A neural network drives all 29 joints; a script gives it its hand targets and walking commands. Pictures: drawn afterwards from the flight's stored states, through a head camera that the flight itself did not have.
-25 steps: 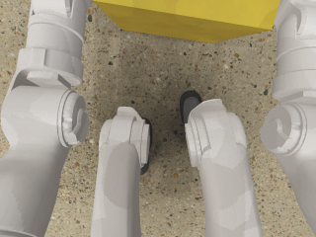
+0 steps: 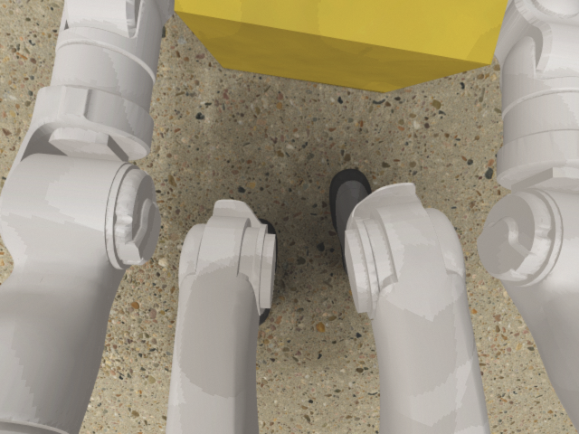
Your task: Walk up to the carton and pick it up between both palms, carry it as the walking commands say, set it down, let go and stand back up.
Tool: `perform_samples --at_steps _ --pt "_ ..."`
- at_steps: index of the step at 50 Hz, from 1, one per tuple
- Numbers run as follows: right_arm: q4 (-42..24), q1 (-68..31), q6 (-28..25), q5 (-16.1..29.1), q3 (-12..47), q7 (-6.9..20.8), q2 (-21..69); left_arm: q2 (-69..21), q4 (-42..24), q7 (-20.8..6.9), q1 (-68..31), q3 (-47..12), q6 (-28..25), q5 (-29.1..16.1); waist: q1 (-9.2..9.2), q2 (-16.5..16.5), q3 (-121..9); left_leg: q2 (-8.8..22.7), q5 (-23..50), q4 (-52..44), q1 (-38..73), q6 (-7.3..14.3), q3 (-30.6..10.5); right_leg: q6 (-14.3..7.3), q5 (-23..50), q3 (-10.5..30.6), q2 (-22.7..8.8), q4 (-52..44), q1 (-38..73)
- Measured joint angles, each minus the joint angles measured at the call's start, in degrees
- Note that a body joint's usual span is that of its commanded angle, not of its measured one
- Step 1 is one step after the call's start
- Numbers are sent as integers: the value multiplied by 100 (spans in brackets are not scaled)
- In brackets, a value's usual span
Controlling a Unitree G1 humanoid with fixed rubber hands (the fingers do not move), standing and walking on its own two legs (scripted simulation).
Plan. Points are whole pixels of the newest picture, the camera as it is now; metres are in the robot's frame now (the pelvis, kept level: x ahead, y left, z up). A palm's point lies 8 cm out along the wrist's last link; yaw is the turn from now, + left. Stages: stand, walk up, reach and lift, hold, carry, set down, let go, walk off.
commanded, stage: set down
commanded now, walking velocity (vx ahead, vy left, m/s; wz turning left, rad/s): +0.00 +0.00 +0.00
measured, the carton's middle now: out of the picture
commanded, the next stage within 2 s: none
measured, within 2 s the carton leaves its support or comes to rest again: rests again in 0.28 s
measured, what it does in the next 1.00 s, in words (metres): stands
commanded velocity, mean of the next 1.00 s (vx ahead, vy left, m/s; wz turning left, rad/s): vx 0.00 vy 0.00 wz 0.00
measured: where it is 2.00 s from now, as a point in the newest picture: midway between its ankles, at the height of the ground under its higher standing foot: (305, 267)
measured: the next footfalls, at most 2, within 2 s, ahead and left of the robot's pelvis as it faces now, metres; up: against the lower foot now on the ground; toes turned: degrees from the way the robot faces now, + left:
none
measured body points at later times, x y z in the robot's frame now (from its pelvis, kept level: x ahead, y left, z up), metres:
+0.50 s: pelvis +0.00 +0.00 -0.01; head +0.37 -0.02 +0.23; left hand +0.59 +0.10 -0.17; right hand +0.53 -0.24 -0.18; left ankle +0.10 +0.09 -0.36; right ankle +0.17 -0.11 -0.36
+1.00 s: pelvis +0.00 +0.00 -0.01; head +0.37 -0.02 +0.23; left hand +0.59 +0.10 -0.17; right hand +0.53 -0.24 -0.19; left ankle +0.10 +0.09 -0.36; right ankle +0.17 -0.11 -0.36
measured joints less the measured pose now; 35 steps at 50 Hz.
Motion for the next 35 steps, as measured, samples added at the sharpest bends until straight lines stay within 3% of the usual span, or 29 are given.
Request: perform_samples --at_steps 35 --pt "301 -82 -393 0 -78 148 -85 2 129 -12 -5 -97 -51 0 -18 22 -14 -82 104 122 -230 0 0 27 -2 -28 -127 89 -106"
